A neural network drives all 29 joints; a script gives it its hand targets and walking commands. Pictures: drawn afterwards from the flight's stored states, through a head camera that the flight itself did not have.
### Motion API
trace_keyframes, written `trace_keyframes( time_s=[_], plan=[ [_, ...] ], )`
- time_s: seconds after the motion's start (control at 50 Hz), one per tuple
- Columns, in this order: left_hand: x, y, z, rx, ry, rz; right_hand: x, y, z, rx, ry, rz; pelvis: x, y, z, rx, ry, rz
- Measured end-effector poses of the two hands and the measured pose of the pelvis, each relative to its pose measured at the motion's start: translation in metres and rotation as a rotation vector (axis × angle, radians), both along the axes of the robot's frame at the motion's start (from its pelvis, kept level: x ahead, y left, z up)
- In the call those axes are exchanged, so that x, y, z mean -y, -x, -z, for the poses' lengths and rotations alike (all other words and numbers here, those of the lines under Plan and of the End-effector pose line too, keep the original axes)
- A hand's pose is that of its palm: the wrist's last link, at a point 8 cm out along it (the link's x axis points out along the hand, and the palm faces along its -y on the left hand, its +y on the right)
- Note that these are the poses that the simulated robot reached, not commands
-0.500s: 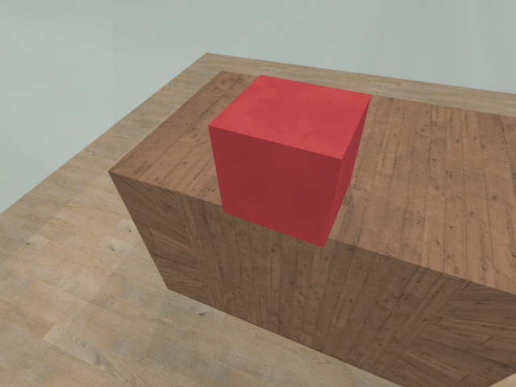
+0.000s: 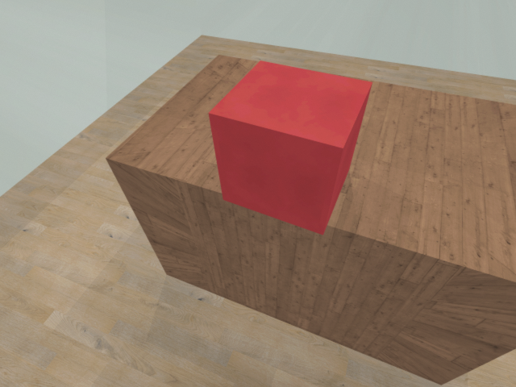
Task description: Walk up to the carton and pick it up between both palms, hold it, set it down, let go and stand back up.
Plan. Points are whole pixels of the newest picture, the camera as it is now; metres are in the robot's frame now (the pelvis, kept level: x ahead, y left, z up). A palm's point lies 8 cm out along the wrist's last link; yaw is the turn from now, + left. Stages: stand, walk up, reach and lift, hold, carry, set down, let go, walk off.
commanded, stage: walk up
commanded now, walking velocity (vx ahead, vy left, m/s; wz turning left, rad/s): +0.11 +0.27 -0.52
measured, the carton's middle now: (291, 146) +0.59 -0.02 +0.03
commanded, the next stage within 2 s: none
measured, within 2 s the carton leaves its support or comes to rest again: neither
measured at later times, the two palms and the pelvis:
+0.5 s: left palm out of the picture +0.10 +0.40 -0.16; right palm out of the picture +0.10 -0.08 -0.14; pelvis +0.08 +0.16 -0.01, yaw -13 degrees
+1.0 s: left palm (180, 246) +0.45 +0.24 -0.17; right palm out of the picture +0.03 -0.01 -0.14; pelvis +0.25 +0.09 -0.03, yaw -17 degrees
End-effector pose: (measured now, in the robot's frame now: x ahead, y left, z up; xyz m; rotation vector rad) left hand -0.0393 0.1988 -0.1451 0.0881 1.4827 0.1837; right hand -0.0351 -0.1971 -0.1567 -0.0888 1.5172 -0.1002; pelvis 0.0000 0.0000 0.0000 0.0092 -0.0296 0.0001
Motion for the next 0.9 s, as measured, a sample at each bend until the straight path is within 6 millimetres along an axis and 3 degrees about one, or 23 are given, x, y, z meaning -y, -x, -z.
trace_keyframes(
  time_s=[0.08,0.18,0.26,0.34,0.4,0.46,0.6,0.68,0.76,0.9],
  plan=[
    [-0.023,0.018,-0.013,-0.050,-0.059,-0.029,0.016,-0.013,0.002,0.005,0.044,-0.006,-0.016,-0.001,-0.001,-0.029,-0.033,0.068],
    [-0.071,0.033,-0.033,-0.154,-0.139,-0.019,0.016,-0.053,0.003,0.129,0.084,0.039,-0.042,-0.008,-0.002,-0.051,-0.047,0.117],
    [-0.112,0.021,-0.036,-0.166,-0.176,0.007,-0.004,-0.088,0.003,0.208,0.094,0.069,-0.070,-0.018,0.001,-0.066,-0.044,0.138],
    [-0.150,-0.011,-0.022,-0.126,-0.158,0.021,-0.040,-0.123,0.001,0.266,0.094,0.073,-0.103,-0.034,0.009,-0.080,-0.030,0.152],
    [-0.179,-0.046,0.003,-0.088,-0.115,0.045,-0.073,-0.142,-0.001,0.314,0.113,0.085,-0.131,-0.051,0.020,-0.069,-0.032,0.162],
    [-0.197,-0.096,0.015,-0.032,-0.082,0.109,-0.104,-0.141,-0.010,0.331,0.120,0.126,-0.148,-0.069,0.019,-0.042,-0.032,0.221],
    [-0.201,-0.257,0.000,0.214,-0.008,0.286,-0.156,-0.093,-0.032,0.174,0.118,0.275,-0.164,-0.119,-0.004,-0.055,0.036,0.238],
    [-0.187,-0.326,0.000,0.285,0.021,0.351,-0.177,-0.062,-0.036,0.048,0.115,0.346,-0.165,-0.143,-0.003,-0.056,0.029,0.261],
    [-0.163,-0.375,0.005,0.280,0.043,0.421,-0.196,-0.040,-0.038,-0.070,0.104,0.427,-0.158,-0.169,0.002,-0.060,0.024,0.285],
    [-0.090,-0.450,0.018,0.294,0.093,0.497,-0.217,-0.030,-0.040,-0.278,0.032,0.522,-0.124,-0.219,0.017,-0.075,0.024,0.299]
  ],
)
